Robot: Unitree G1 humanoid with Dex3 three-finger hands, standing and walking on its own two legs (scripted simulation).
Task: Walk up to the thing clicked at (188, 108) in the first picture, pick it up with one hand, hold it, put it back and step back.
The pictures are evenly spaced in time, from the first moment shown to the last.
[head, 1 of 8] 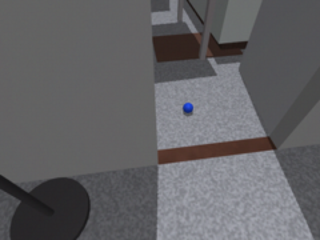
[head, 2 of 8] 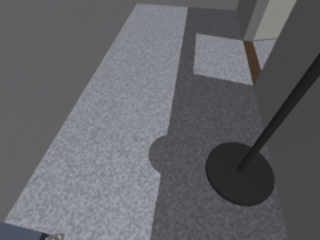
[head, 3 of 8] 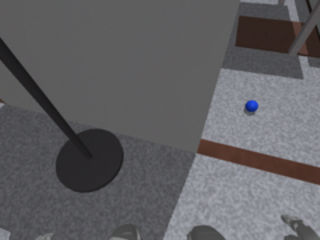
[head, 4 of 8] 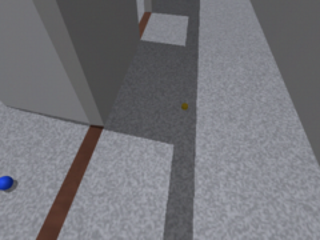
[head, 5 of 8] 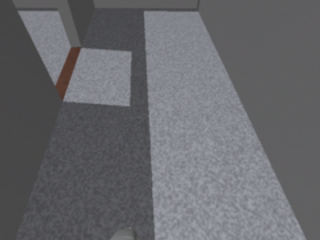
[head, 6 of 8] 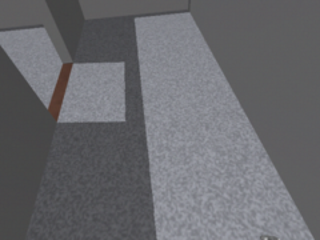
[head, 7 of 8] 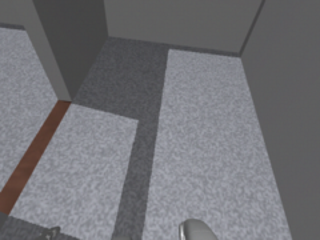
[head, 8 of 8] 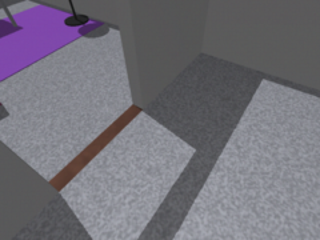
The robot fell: no
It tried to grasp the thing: no
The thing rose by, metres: 0.00
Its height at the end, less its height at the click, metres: +0.00
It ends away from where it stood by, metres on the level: 0.00
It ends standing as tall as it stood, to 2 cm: yes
